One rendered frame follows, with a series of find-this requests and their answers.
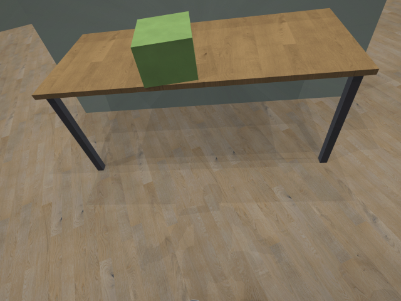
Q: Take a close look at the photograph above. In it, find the table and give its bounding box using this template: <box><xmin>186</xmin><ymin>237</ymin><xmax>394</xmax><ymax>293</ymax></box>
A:
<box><xmin>32</xmin><ymin>8</ymin><xmax>379</xmax><ymax>171</ymax></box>

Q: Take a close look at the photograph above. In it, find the carton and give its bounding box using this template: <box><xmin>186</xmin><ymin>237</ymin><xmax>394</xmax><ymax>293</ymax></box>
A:
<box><xmin>131</xmin><ymin>11</ymin><xmax>198</xmax><ymax>88</ymax></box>

